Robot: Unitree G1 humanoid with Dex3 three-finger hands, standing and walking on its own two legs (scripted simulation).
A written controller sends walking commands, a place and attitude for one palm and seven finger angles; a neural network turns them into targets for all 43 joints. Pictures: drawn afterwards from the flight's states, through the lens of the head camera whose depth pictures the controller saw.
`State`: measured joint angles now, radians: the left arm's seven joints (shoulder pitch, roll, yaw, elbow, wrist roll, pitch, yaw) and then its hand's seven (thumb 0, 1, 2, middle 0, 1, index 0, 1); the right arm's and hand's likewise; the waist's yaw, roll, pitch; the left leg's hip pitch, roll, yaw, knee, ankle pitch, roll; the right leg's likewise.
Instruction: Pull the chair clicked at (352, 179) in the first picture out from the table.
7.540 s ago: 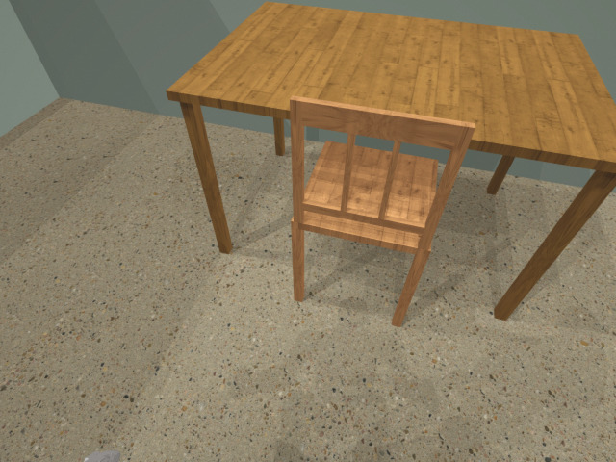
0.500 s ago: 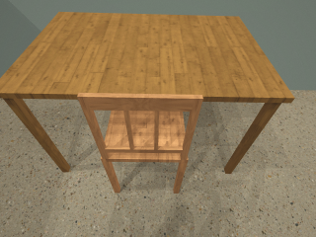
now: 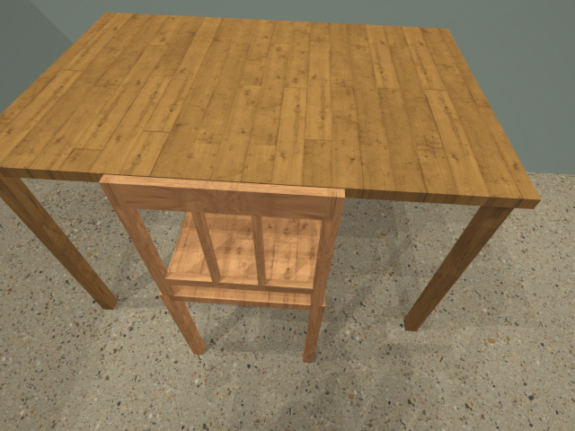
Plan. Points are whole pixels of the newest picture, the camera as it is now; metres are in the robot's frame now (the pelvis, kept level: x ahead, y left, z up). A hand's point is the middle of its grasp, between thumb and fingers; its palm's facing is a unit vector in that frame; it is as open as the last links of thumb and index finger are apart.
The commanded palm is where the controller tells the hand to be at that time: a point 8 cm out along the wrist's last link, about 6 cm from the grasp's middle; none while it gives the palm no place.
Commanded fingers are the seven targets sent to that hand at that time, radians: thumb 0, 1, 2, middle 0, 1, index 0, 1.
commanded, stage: come to a stop and stand still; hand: left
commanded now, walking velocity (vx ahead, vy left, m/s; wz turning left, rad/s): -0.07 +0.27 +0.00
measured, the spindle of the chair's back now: (207, 248) +0.45 +0.19 -0.11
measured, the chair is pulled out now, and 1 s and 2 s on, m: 0.00 0.00 0.00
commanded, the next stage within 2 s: look again from close up in 0.92 s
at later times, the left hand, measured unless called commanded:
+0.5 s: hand out of the picture +0.06 +0.21 -0.15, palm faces +0.03 -0.96 -0.29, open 7.4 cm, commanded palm none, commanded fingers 0.00 0.90 0.90 -0.20 -0.30 -0.20 -0.30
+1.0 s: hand out of the picture +0.03 +0.21 -0.16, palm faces -0.01 -0.98 -0.21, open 7.4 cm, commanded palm none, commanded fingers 0.00 0.90 0.90 -0.20 -0.30 -0.20 -0.30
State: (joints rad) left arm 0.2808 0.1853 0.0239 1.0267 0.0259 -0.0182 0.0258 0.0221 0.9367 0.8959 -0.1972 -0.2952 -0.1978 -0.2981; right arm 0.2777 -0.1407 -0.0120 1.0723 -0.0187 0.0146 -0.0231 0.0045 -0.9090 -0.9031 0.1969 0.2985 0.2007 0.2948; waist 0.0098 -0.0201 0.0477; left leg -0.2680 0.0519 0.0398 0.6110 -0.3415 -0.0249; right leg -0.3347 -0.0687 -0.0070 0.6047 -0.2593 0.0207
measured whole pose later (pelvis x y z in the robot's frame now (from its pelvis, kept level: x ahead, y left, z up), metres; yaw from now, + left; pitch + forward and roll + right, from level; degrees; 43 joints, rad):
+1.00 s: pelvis +0.00 +0.03 +0.01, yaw +0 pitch -1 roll +0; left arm 0.27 0.19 -0.01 1.01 0.02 0.01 0.04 0.01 0.91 0.90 -0.20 -0.30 -0.20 -0.30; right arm 0.23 -0.17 -0.02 1.05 -0.01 0.00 -0.01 0.01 -0.92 -0.90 0.20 0.30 0.20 0.29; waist 0.00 -0.02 0.03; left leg -0.21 -0.01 0.07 0.53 -0.30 0.04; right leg -0.26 -0.07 -0.01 0.51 -0.24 0.05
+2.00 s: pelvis +0.00 +0.02 +0.02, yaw -2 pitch -2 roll +0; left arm 0.34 0.12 -0.02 1.11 0.01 -0.02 0.05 0.01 0.91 0.90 -0.20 -0.30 -0.20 -0.30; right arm 0.30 -0.12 -0.02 1.17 0.00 -0.01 -0.02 0.00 -0.91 -0.90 0.19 0.30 0.20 0.29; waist 0.00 0.00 0.03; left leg -0.14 0.00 0.09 0.42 -0.26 0.02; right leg -0.21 -0.06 0.01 0.44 -0.21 0.04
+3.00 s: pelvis +0.02 +0.01 +0.02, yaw -2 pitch -1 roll +0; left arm 0.35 0.12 -0.01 1.10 0.01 -0.02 0.05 0.01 0.91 0.90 -0.20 -0.30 -0.20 -0.30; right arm 0.32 -0.11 -0.01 1.17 0.00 -0.02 -0.03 0.00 -0.91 -0.90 0.19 0.30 0.20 0.29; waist 0.00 0.01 0.01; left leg -0.13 0.02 0.09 0.42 -0.27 0.01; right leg -0.20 -0.03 0.00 0.44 -0.23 0.02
